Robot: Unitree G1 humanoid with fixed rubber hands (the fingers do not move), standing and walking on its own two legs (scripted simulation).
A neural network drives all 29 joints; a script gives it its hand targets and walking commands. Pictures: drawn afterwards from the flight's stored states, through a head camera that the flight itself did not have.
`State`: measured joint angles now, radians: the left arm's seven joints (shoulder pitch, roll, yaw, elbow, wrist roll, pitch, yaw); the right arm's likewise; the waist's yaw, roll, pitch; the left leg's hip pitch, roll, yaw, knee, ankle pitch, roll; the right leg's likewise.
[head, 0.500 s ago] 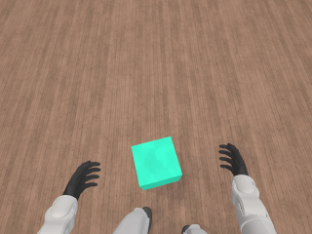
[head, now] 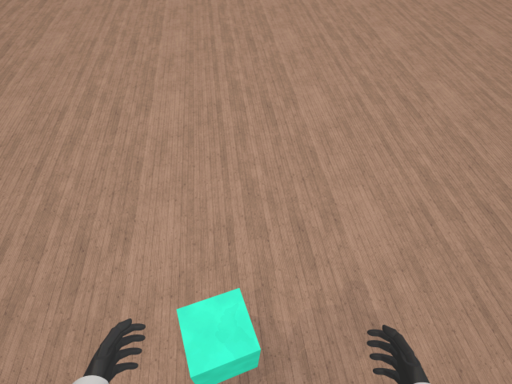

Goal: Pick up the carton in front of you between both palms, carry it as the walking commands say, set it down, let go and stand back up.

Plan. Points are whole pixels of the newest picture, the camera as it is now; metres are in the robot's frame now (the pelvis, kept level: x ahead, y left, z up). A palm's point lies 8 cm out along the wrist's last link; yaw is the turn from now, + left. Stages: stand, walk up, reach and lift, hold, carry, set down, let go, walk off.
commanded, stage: let go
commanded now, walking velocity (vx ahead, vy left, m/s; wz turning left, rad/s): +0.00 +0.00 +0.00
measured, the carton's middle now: (219, 339) +0.36 +0.10 -0.65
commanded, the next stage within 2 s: stand in 0.32 s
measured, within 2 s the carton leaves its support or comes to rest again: neither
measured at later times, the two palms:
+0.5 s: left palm out of the picture +0.12 +0.30 -0.10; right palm out of the picture +0.11 -0.24 -0.07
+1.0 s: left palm out of the picture +0.08 +0.33 -0.12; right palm out of the picture +0.09 -0.23 -0.09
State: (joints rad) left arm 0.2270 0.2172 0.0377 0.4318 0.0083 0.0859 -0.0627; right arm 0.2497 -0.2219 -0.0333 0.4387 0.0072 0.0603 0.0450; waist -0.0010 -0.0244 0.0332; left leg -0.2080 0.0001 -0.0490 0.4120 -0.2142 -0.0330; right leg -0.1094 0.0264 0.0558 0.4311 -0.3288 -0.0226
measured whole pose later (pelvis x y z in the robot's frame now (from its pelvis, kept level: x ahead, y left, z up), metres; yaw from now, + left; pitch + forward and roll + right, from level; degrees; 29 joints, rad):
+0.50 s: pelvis -0.02 +0.03 -0.01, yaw +0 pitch -2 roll -1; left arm 0.23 0.29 0.07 0.60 0.02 0.04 0.00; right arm 0.21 -0.26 -0.07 0.67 -0.04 0.01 -0.01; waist -0.01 -0.05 0.03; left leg -0.25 -0.03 -0.04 0.56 -0.27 0.01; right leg -0.12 0.00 0.06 0.51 -0.35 0.02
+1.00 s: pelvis -0.02 +0.05 -0.01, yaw +0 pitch -2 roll -1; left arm 0.27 0.32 0.05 0.76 0.02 -0.01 0.04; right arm 0.19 -0.27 -0.06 0.82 -0.02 -0.01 -0.02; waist -0.01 -0.04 0.04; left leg -0.24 -0.04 -0.02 0.54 -0.26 0.04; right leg -0.10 -0.02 0.07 0.47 -0.33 0.05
